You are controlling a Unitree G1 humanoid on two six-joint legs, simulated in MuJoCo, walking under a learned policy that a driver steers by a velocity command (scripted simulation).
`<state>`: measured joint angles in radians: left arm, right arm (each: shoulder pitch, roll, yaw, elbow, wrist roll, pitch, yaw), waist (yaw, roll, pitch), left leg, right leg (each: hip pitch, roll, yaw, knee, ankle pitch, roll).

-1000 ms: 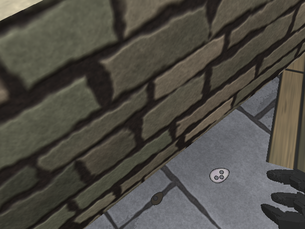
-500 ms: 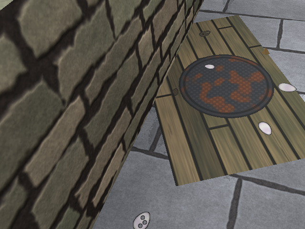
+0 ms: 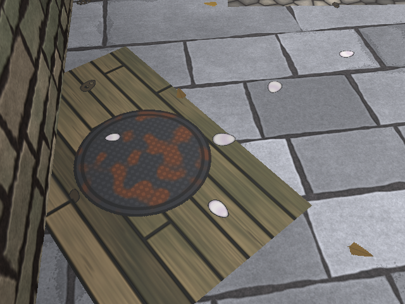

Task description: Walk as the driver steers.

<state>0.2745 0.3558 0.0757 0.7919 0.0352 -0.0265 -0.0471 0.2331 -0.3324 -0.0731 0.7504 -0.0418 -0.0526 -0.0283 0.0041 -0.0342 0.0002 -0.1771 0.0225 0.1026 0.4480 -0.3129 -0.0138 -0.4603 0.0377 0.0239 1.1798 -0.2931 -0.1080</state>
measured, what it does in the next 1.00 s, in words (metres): walks ahead, turning right: right foot, then left foot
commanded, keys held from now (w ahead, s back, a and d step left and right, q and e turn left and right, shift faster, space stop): w+e+shift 0.50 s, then e+shift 0.50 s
